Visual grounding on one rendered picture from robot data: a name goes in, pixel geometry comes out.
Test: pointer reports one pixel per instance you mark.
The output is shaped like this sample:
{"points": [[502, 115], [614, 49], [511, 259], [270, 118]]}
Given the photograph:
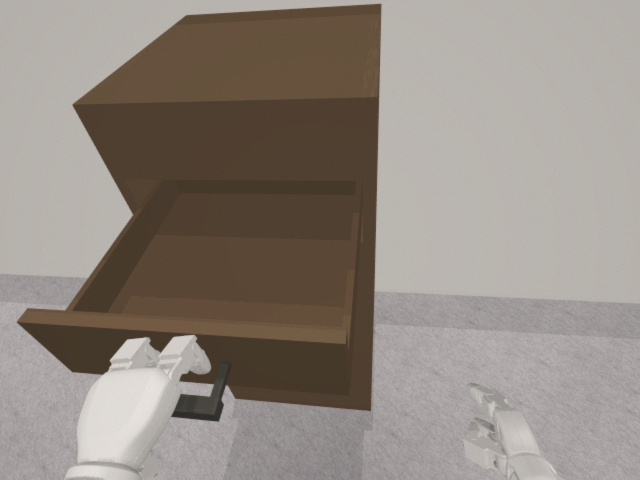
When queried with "cabinet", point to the cabinet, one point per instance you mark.
{"points": [[288, 94]]}

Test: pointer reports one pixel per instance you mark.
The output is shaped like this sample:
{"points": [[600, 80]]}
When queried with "robot left hand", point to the robot left hand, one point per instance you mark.
{"points": [[127, 409]]}

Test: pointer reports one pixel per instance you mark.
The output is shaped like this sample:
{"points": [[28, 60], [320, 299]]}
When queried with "robot right hand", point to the robot right hand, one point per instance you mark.
{"points": [[491, 445]]}

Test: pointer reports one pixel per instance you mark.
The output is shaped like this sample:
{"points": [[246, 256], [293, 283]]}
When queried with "drawer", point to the drawer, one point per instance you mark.
{"points": [[263, 272]]}

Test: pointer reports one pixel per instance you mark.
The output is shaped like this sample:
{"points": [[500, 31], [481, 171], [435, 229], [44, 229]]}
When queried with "right robot forearm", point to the right robot forearm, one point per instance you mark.
{"points": [[529, 466]]}

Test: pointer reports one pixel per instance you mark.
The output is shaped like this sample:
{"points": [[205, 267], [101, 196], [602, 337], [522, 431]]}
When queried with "handle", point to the handle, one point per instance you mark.
{"points": [[205, 407]]}

